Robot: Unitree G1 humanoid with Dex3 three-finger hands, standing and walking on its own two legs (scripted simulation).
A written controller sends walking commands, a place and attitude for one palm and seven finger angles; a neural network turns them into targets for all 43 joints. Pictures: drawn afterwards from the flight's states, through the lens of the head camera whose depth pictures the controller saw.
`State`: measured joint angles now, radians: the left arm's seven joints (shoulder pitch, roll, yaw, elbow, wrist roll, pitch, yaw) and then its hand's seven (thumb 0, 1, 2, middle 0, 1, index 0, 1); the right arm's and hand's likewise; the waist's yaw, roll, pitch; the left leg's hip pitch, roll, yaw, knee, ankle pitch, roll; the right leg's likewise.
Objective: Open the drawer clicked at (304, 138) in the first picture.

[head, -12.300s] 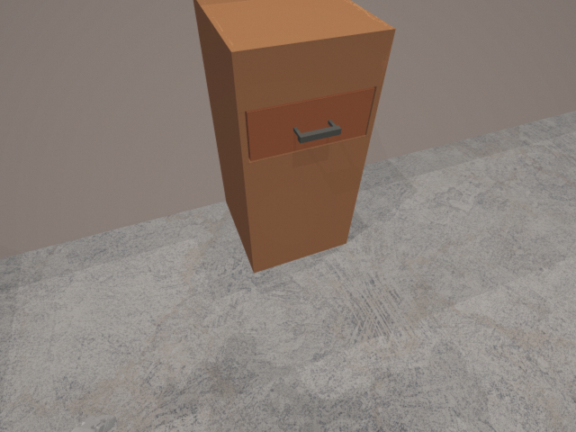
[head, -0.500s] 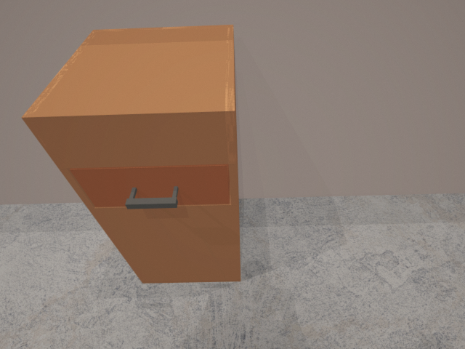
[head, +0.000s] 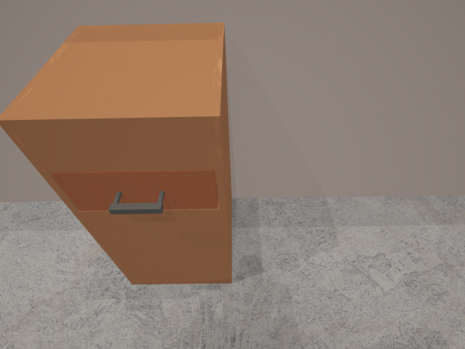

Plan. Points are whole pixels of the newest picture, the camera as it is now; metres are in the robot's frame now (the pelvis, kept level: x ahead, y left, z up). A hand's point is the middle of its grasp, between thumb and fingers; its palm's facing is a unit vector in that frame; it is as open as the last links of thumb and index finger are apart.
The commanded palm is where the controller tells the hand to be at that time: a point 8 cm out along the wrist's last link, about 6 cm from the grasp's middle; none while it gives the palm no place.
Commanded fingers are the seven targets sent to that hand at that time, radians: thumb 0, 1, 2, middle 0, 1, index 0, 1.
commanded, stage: come to a stop and stand still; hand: left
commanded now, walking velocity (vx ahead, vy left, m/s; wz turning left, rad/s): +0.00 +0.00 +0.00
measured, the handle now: (138, 201) +0.46 +0.27 -0.10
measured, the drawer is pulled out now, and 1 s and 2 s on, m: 0.00 0.00 0.00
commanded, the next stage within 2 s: look again from close up in 0.16 s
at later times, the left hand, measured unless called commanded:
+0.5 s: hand out of the picture -0.01 +0.16 -0.17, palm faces +0.03 -0.98 -0.20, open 7.3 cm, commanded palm none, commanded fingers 0.00 0.90 0.90 -0.20 -0.30 -0.20 -0.30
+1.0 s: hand out of the picture -0.02 +0.15 -0.17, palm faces +0.04 -0.98 -0.21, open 7.3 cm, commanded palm none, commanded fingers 0.00 0.90 0.90 -0.20 -0.30 -0.20 -0.30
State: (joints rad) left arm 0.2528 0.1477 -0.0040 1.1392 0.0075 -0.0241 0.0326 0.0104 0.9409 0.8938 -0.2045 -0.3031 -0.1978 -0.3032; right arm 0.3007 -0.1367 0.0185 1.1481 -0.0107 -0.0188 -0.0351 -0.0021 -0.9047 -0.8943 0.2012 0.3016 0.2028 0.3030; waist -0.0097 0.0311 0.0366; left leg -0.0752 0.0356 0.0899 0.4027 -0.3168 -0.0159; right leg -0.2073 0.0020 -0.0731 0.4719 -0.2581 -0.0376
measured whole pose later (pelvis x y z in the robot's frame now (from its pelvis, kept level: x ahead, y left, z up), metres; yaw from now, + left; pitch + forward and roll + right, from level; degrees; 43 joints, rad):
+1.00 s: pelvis -0.01 -0.01 +0.00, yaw +0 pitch +0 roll +1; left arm 0.29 0.13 0.01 1.12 0.01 -0.02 0.04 0.01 0.93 0.89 -0.21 -0.30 -0.20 -0.30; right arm 0.33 -0.11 0.01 1.14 -0.01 0.00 -0.04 0.00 -0.90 -0.89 0.20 0.30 0.20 0.30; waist 0.00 0.02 0.04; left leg -0.10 0.05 0.08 0.41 -0.29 -0.04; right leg -0.23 0.02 -0.08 0.47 -0.23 -0.06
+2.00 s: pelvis -0.01 +0.00 -0.01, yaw -1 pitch -1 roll -1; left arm 0.34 0.15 0.00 1.04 0.01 -0.01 0.05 0.01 0.93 0.89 -0.21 -0.30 -0.20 -0.30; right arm 0.21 -0.18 -0.02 1.02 -0.01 0.00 -0.06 0.00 -0.91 -0.89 0.20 0.30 0.20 0.30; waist 0.01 -0.03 -0.01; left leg -0.18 0.04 0.05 0.56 -0.36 0.00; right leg -0.12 0.07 -0.08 0.48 -0.34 -0.06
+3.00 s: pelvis -0.07 +0.09 +0.00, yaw -2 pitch -1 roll +0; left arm 0.41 0.10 -0.01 1.14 0.03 0.00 0.05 0.00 0.91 0.89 -0.20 -0.30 -0.20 -0.30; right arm 0.31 -0.12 0.00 1.14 0.00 0.00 -0.03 0.00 -0.90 -0.89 0.20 0.30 0.21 0.30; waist 0.00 -0.02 -0.01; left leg -0.18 -0.10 0.12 0.36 -0.18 0.13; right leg -0.19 -0.06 0.00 0.42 -0.21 0.04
